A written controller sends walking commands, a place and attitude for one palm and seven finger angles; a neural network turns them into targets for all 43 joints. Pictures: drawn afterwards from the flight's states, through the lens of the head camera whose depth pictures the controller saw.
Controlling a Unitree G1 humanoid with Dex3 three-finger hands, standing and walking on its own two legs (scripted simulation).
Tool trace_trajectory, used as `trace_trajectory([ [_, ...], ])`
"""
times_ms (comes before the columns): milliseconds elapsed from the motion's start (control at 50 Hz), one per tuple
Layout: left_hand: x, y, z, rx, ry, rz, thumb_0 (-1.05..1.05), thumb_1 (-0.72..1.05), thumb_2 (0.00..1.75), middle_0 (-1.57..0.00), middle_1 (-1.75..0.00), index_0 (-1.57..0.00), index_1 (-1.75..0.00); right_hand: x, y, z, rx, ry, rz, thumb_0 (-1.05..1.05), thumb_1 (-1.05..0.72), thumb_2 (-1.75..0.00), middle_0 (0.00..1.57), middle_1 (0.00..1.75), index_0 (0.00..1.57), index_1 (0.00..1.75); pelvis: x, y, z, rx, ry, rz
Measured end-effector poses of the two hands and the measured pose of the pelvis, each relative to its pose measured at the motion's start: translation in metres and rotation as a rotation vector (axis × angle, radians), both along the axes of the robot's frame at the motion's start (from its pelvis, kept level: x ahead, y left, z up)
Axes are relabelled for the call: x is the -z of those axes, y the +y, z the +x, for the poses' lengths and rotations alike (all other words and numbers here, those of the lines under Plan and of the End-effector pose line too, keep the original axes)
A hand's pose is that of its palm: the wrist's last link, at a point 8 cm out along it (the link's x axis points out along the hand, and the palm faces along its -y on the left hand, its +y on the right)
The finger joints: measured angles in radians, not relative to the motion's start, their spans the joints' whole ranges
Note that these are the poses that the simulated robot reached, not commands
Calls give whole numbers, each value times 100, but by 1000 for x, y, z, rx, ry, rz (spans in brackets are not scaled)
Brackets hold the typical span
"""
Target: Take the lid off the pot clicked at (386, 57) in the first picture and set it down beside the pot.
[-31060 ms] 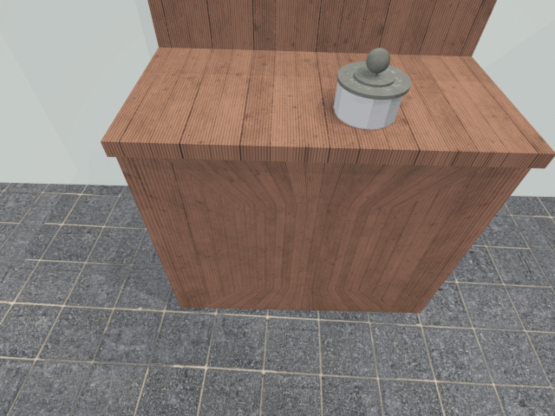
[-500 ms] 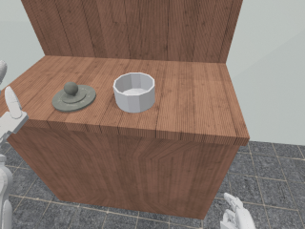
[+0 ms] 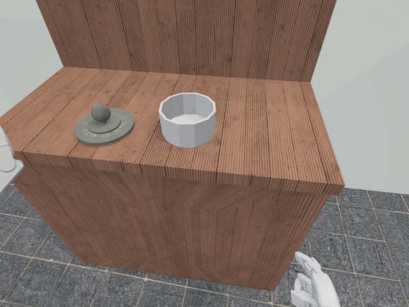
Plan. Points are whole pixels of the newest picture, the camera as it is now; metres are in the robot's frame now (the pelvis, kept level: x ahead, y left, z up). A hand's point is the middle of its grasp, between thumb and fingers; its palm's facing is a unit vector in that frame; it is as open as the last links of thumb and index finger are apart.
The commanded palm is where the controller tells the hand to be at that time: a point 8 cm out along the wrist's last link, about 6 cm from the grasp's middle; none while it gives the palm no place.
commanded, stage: step back with the hand held close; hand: left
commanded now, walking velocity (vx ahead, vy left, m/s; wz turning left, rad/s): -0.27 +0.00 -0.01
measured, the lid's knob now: (100, 112) +0.54 +0.34 +0.10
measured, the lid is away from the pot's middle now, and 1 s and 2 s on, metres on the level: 0.23 0.23 0.23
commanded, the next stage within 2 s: stop stepping back and stand still in 1.18 s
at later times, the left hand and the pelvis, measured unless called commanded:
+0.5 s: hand out of the picture +0.15 +0.24 +0.27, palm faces +0.50 -0.77 -0.40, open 7.5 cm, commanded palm +0.07 +0.30 +0.26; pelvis -0.06 +0.02 -0.02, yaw +0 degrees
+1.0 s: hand out of the picture +0.06 +0.25 +0.26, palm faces +0.46 -0.78 -0.43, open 7.4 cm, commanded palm +0.00 +0.32 +0.26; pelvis -0.13 +0.04 -0.02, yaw -1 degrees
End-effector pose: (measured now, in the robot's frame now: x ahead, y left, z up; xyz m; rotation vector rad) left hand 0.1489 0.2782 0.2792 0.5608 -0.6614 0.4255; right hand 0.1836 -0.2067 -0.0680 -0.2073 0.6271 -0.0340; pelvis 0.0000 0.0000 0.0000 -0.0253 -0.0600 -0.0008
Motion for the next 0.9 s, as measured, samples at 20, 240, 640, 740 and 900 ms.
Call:
trace_trajectory([
  [20,1,1,2,5,2,9,1,88,90,-21,-30,-21,-30,0,-2,-2,13,11,-5,1,-90,-90,20,30,21,30,0,2,-1,-1,11,-2],
  [240,23,4,-2,118,115,108,2,88,90,-22,-30,-21,-30,2,-23,-53,167,96,-81,1,-90,-90,20,30,21,30,7,22,-20,24,65,18],
  [640,13,13,-65,82,-68,109,1,88,90,-22,-30,-21,-30,21,-11,-132,195,95,-66,2,-90,-90,20,30,21,30,19,28,-77,14,67,-17],
  [740,6,14,-79,46,-84,122,1,88,90,-21,-30,-21,-30,21,-4,-142,157,88,-38,2,-90,-90,20,30,21,30,16,22,-88,6,95,-18],
  [900,11,-1,-103,151,-69,153,1,88,90,-21,-30,-21,-30,21,-11,-154,167,84,-54,2,-90,-90,20,30,21,30,19,25,-114,7,76,-42],
])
